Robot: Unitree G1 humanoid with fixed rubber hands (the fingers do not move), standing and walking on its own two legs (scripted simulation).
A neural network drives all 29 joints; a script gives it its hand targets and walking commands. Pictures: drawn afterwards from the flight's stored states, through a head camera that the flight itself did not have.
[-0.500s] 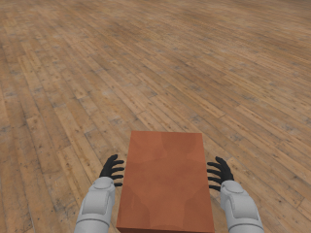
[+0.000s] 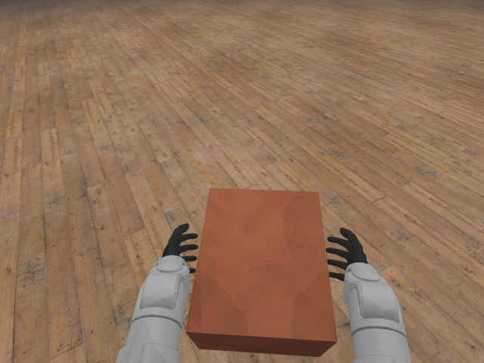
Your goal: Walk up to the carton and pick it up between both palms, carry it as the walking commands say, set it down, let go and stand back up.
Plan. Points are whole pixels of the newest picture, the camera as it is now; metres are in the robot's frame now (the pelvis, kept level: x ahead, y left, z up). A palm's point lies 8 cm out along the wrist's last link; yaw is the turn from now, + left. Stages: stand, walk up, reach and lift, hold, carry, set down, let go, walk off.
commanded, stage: set down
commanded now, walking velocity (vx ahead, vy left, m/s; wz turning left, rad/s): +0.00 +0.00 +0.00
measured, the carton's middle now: (261, 267) +0.34 -0.03 -0.04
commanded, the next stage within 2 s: none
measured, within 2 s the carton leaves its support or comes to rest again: neither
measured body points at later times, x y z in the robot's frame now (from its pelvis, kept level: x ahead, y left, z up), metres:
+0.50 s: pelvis +0.00 -0.04 -0.01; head +0.06 -0.04 +0.43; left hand +0.34 +0.11 -0.05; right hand +0.32 -0.21 -0.05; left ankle +0.02 +0.10 -0.74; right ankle +0.03 -0.17 -0.74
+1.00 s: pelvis -0.01 -0.01 -0.07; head +0.15 -0.01 +0.35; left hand +0.36 +0.10 -0.15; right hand +0.34 -0.22 -0.14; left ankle +0.02 +0.10 -0.74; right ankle +0.03 -0.17 -0.74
